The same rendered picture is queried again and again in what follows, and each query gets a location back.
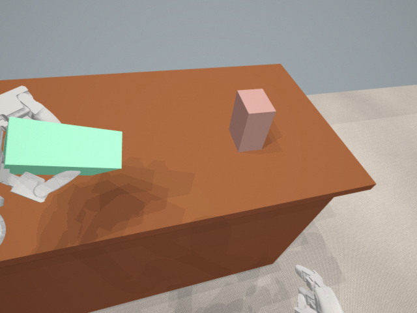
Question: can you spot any sponge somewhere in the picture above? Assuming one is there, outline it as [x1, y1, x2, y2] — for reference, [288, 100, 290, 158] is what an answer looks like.
[2, 117, 122, 175]

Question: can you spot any robot left hand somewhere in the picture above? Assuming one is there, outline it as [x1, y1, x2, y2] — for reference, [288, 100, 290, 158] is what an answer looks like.
[0, 86, 81, 203]

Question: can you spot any table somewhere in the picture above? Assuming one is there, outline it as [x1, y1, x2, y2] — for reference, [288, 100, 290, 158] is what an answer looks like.
[0, 64, 376, 313]

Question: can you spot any robot right hand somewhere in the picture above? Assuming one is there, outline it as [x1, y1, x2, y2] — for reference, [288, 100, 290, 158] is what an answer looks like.
[294, 265, 344, 313]

